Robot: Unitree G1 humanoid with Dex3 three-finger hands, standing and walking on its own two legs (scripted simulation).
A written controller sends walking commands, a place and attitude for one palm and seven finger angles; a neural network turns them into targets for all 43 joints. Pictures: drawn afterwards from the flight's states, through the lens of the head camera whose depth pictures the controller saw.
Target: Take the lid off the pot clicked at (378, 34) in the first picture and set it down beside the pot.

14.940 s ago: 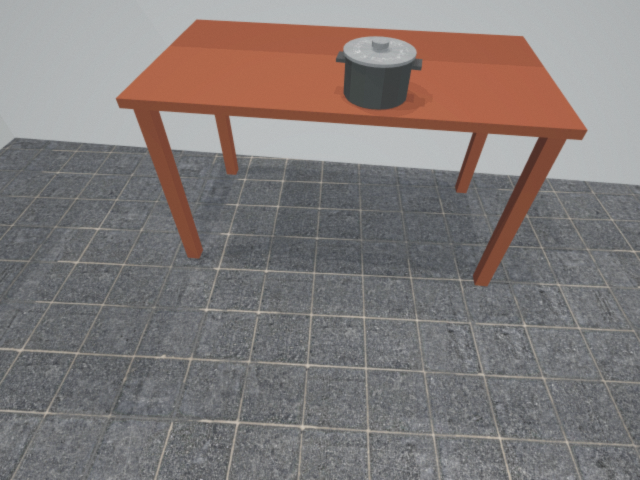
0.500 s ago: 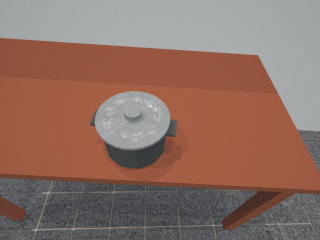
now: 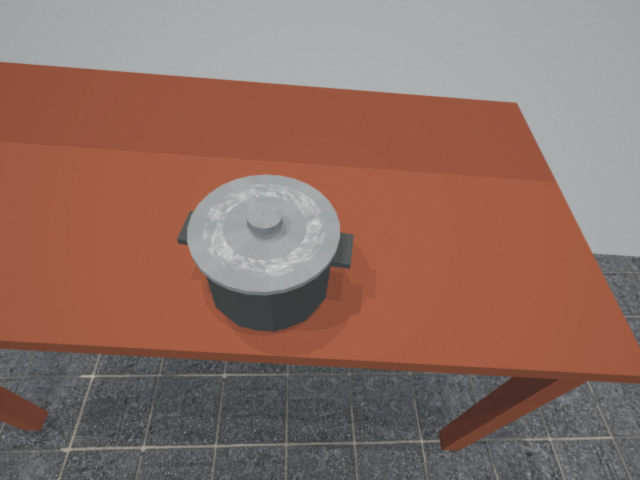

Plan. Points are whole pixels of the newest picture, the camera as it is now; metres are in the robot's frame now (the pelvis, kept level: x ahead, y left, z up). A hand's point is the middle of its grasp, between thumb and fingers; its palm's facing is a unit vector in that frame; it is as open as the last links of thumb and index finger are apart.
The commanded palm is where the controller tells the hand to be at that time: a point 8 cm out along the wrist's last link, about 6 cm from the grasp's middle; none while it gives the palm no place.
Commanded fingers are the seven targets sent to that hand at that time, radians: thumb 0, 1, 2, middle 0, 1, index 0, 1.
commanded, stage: shuffle to correct the standing spot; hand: left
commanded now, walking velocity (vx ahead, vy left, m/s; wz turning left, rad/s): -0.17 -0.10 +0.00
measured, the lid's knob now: (264, 218) +0.40 +0.10 +0.09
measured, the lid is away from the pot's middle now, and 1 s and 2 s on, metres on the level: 0.00 0.00 0.00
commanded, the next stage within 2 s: come to a stop and stand still in 0.20 s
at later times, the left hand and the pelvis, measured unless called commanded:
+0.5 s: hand out of the picture -0.06 +0.15 -0.19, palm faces +0.02 -0.98 -0.17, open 7.4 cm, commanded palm none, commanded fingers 0.00 0.90 0.90 -0.20 -0.30 -0.20 -0.30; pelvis -0.05 -0.02 -0.01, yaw +1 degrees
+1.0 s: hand out of the picture -0.02 +0.22 -0.19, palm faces +0.04 -0.98 -0.19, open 7.4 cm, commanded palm none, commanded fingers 0.00 0.90 0.90 -0.20 -0.30 -0.20 -0.30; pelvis -0.03 +0.05 -0.01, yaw +1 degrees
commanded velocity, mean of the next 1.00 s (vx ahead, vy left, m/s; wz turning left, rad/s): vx -0.02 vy -0.01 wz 0.00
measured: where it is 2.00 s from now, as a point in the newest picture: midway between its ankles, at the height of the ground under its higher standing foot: outside the picture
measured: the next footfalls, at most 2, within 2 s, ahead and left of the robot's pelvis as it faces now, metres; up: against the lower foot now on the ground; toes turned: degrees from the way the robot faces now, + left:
none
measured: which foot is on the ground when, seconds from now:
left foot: down 0.00-1.00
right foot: down 0.00-1.00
